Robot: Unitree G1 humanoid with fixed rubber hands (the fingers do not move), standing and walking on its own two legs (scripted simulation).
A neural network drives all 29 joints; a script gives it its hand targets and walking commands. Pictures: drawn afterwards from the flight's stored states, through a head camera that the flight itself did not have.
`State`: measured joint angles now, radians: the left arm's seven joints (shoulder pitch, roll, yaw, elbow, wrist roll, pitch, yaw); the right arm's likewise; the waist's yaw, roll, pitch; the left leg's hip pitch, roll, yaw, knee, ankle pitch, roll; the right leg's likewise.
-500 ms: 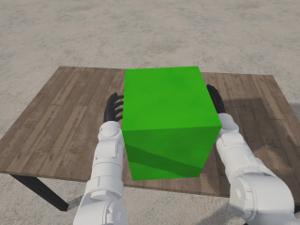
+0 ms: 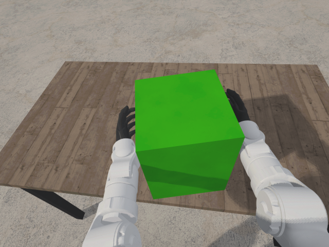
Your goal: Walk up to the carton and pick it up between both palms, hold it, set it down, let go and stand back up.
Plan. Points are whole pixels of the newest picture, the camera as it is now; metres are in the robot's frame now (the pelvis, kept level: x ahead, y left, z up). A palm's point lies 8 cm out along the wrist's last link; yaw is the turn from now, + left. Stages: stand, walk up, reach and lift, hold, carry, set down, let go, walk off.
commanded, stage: set down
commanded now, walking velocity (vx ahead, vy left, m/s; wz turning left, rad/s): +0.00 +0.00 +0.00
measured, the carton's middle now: (182, 138) +0.40 +0.04 +0.03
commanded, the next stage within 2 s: none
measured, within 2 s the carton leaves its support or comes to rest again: rests again in 0.28 s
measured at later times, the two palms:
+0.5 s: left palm (124, 143) +0.36 +0.19 +0.04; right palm (236, 125) +0.44 -0.09 +0.05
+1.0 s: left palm (125, 144) +0.36 +0.19 +0.04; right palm (237, 127) +0.44 -0.09 +0.05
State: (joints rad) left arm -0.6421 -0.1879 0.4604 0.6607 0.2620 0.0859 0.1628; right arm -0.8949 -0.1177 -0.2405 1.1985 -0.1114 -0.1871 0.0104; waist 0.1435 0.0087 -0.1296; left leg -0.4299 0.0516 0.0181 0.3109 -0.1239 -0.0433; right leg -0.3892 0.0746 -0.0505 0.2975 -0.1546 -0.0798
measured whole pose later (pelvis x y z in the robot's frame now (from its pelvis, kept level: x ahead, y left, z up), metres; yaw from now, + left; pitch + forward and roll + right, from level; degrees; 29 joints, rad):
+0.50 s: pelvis -0.01 +0.01 +0.00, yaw -1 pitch +17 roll +0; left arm -0.67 -0.19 0.50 0.76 0.26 -0.01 0.17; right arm -0.92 -0.13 -0.30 1.27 -0.18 -0.25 0.02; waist 0.17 0.01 -0.16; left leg -0.52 0.05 0.04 0.32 -0.11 -0.03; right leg -0.48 0.07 -0.05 0.31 -0.13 -0.07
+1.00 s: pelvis -0.01 +0.00 +0.00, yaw -1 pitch +15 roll +0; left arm -0.66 -0.22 0.55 0.73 0.34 -0.06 0.14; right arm -0.89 -0.09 -0.46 1.25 -0.30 -0.31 0.05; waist 0.15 -0.01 -0.11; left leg -0.46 0.05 0.05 0.30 -0.11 -0.03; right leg -0.43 0.06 -0.05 0.31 -0.15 -0.08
